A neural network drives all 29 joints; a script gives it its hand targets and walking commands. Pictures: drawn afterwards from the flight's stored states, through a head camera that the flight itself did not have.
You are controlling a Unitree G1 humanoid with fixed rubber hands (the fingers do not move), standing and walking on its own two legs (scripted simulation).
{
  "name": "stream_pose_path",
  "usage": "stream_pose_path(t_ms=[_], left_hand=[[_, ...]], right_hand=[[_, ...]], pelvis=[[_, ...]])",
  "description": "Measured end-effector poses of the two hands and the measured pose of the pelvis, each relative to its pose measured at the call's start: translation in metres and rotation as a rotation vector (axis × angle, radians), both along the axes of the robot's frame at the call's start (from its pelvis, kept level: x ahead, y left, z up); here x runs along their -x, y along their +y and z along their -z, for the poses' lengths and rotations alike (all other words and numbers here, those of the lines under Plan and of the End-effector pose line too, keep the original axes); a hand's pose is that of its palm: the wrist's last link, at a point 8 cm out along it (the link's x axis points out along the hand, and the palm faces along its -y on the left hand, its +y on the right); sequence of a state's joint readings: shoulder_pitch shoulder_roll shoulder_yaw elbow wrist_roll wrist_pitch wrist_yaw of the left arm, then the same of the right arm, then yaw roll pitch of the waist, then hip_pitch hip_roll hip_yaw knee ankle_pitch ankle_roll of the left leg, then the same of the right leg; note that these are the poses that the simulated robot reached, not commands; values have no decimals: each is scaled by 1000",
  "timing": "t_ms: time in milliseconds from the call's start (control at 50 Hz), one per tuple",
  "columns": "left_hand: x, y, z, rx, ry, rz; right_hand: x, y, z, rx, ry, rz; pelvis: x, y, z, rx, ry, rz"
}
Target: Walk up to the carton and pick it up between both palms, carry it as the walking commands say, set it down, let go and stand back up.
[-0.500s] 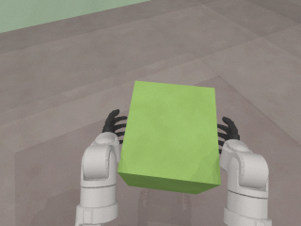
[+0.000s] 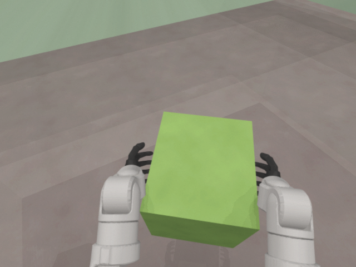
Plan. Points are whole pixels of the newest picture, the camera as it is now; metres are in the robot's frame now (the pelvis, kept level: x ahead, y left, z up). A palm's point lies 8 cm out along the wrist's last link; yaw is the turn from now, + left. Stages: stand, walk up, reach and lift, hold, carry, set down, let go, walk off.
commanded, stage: carry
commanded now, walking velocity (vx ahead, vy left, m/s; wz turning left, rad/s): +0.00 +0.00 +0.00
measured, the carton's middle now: (199, 181) +0.33 -0.02 +0.00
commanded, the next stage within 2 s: none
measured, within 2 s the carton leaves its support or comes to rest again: neither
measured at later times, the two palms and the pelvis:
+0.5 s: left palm (89, 184) +0.27 +0.22 +0.08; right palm (227, 187) +0.26 -0.07 +0.08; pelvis -0.04 +0.08 +0.00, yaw -1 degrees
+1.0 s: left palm (22, 232) +0.19 +0.34 +0.05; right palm (168, 208) +0.23 +0.05 +0.06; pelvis -0.09 +0.14 -0.01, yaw +10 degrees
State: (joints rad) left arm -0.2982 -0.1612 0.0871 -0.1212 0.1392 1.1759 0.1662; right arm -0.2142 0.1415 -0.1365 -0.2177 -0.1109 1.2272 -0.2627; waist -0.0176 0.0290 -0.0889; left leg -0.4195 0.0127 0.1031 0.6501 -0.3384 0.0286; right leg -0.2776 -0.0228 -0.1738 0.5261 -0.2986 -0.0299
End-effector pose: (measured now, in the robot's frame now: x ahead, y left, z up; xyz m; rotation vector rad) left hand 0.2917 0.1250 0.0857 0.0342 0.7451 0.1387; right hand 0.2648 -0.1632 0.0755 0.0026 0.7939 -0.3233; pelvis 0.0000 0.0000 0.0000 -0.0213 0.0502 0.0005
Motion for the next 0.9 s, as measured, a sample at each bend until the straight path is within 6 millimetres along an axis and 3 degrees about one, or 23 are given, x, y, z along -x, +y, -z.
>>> stream_pose_path(t_ms=[100, 320, 420, 500, 700, 820, 900], left_hand=[[2, 23, -11, 18, -67, 11], [27, 87, 6, 31, 31, -68], [21, 95, 7, 39, 10, -67], [21, 92, 6, 15, 7, -47], [58, 82, -1, -8, -26, -26], [74, 110, 4, -2, -9, -79], [80, 147, 13, 4, -11, -129]], right_hand=[[1, 23, -23, 15, -65, 21], [1, 86, -15, 35, 32, -51], [-3, 95, -14, 43, 10, -47], [4, 92, -6, 17, 7, -25], [48, 82, -4, -30, -26, 7], [49, 109, -3, -15, -8, -43], [41, 146, 6, -28, -11, -80]], pelvis=[[7, 24, -1, -6, -9, 0], [23, 63, -6, 21, 2, -2], [29, 71, -3, 13, 28, 2], [36, 76, 0, 13, 35, 8], [63, 78, 4, 2, -3, -29], [73, 90, 4, -28, 3, -93], [79, 113, 10, -31, 18, -153]])
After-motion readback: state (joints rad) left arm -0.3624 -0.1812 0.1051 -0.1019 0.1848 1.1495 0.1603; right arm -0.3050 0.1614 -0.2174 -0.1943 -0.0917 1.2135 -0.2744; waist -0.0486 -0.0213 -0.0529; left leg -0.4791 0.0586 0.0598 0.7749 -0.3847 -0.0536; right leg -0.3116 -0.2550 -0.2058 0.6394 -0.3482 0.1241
